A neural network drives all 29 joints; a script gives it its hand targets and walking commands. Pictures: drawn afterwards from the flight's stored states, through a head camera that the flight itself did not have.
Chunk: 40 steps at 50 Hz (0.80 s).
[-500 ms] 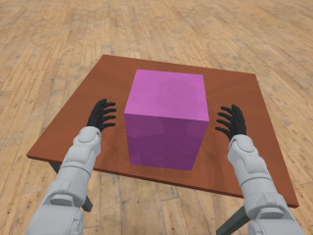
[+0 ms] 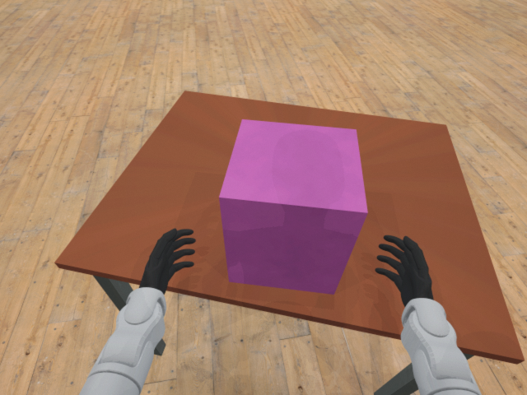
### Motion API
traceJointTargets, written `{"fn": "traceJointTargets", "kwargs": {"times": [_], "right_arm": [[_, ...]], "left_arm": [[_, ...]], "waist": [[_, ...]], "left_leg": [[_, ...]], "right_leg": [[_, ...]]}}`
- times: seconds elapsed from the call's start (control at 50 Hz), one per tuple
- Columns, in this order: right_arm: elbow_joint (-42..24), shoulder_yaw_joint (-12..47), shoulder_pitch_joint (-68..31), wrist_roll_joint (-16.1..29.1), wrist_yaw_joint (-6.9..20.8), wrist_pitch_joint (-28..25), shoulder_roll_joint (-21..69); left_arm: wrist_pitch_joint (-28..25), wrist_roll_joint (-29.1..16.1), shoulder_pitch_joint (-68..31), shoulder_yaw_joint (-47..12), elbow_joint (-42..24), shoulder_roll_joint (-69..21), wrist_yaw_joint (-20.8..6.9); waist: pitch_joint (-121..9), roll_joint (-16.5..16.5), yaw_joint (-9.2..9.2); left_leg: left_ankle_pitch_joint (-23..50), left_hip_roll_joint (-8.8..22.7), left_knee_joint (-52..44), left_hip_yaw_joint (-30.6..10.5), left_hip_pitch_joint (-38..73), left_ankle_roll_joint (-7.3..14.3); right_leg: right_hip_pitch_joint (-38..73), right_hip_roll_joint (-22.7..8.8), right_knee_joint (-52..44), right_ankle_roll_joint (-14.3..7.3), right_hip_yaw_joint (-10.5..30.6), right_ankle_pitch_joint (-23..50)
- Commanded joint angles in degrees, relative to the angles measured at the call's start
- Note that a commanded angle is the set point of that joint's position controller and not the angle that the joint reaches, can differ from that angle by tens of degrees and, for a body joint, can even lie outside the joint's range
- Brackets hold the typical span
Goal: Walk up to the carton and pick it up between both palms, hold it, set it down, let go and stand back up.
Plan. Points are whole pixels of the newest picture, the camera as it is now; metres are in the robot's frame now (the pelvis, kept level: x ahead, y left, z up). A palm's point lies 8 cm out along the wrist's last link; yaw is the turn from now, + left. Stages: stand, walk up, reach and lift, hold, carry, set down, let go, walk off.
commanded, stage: set down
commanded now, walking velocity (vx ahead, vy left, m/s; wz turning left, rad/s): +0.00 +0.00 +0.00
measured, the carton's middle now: (289, 209) +0.45 -0.03 +0.02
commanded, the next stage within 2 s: let go in 1.58 s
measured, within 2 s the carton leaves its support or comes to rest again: neither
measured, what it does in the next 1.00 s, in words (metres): stands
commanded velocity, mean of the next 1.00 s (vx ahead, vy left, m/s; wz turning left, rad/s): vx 0.00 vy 0.00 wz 0.00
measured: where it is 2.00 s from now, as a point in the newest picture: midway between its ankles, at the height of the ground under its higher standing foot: outside the picture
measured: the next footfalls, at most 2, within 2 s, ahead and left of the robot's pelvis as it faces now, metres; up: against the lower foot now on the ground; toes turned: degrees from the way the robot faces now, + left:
none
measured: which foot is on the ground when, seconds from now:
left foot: down 0.00-1.00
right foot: down 0.00-1.00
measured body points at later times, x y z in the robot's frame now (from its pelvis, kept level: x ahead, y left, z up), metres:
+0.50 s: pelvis +0.00 +0.00 +0.00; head +0.00 +0.02 +0.45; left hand +0.23 +0.19 -0.03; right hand +0.22 -0.21 -0.03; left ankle -0.01 +0.10 -0.75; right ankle +0.02 -0.09 -0.75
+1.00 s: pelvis +0.01 +0.00 +0.00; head -0.01 +0.01 +0.45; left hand +0.20 +0.21 -0.07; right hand +0.21 -0.21 -0.04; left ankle -0.01 +0.10 -0.75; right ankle +0.02 -0.09 -0.75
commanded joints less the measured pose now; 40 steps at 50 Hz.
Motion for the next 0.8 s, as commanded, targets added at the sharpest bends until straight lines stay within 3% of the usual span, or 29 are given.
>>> {"fn": "traceJointTargets", "kwargs": {"times": [0.0, 0.2, 0.38, 0.5, 0.58, 0.78], "right_arm": [[-9.5, -1.5, -10.8, -0.9, 0.4, -7.0, -5.6], [-8.3, -0.8, -3.8, -2.0, 1.4, -14.6, -4.5], [-1.5, -0.7, 1.5, -2.7, 2.1, -20.3, -3.3], [0.2, -1.2, 0.3, -4.7, 2.9, -19.0, -3.7], [-1.0, -1.1, 1.4, -4.9, 3.2, -17.8, -3.9], [3.6, -0.7, 7.1, -6.5, 3.5, -15.5, -3.6]], "left_arm": [[-8.6, 0.5, -11.4, 0.7, -9.7, 4.8, 0.0], [-17.5, 0.7, -2.5, -1.3, -9.8, 5.8, 1.4], [-21.5, 1.4, 3.7, -2.2, -5.0, 5.2, 1.3], [-16.9, 0.9, 2.5, -2.6, -5.0, 5.4, 1.7], [-14.3, 0.6, 3.5, -2.4, -7.0, 5.9, 2.1], [-8.0, 3.6, 8.0, 0.6, -4.8, 5.5, 0.8]], "waist": [[-15.0, 1.8, -0.38], [-12.5, 2.0, -0.67], [-8.7, 2.0, -0.34], [-4.8, 2.1, 0.15], [-4.9, 1.7, 0.63], [-1.3, 1.0, 2.06]], "left_leg": [[13.9, 1.9, -2.3, -4.9, 2.4, -1.4], [12.3, 2.2, -1.2, -5.3, -1.3, -1.9], [9.5, 2.2, -1.0, -5.1, -1.7, -2.3], [2.2, 3.1, -4.0, -3.8, -2.6, -1.7], [2.6, 3.0, -4.5, -2.8, -2.6, -1.8], [5.2, 2.5, -5.8, -1.1, 0.0, -1.6]], "right_leg": [[10.1, -3.0, -1.6, -0.3, 5.5, 12.8], [12.7, -3.3, 0.8, -0.4, 5.4, 14.4], [12.0, -3.3, 1.6, -0.7, 5.1, 11.5], [10.9, -3.7, 0.7, -1.2, 4.7, 3.0], [12.2, -3.8, 0.9, -0.9, 4.7, 4.2], [13.0, -4.1, -1.1, -0.5, 4.8, 6.2]]}}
